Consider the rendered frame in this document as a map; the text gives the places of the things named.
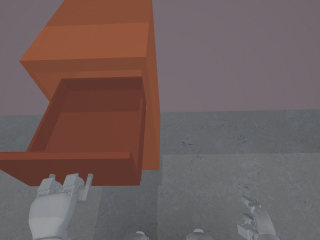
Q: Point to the right robot hand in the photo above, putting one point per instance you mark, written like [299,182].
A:
[250,227]

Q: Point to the robot right shin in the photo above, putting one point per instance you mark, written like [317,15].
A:
[198,230]

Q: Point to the cabinet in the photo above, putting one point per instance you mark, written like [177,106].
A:
[101,39]

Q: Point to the left robot hand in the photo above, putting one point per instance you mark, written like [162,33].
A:
[50,213]

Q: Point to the handle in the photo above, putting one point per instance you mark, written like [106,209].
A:
[82,196]

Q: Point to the drawer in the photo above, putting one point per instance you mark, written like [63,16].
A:
[91,126]

